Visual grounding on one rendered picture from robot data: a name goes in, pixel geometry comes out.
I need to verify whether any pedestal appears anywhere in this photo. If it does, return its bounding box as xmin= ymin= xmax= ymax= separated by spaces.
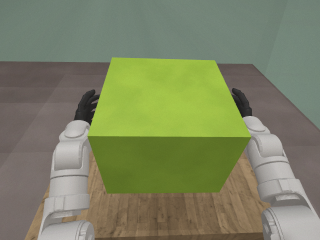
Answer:
xmin=24 ymin=118 xmax=271 ymax=240

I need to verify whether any robot left forearm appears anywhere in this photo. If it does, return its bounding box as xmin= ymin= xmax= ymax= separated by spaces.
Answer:
xmin=37 ymin=120 xmax=92 ymax=240

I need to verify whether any left robot upper arm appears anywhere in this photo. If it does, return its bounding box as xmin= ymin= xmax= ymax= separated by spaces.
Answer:
xmin=39 ymin=220 xmax=95 ymax=240

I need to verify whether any robot right forearm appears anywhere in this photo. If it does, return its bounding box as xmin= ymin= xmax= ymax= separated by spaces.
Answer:
xmin=243 ymin=116 xmax=320 ymax=223

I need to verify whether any right robot upper arm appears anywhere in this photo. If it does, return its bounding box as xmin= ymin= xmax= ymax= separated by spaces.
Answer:
xmin=261 ymin=205 xmax=320 ymax=240

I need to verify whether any carton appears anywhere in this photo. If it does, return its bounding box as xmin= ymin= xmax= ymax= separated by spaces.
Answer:
xmin=87 ymin=57 xmax=251 ymax=194

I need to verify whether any right robot hand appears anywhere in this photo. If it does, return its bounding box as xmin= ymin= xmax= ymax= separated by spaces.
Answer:
xmin=232 ymin=88 xmax=252 ymax=118

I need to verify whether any left robot hand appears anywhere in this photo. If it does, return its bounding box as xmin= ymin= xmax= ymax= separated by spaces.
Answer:
xmin=73 ymin=89 xmax=100 ymax=126

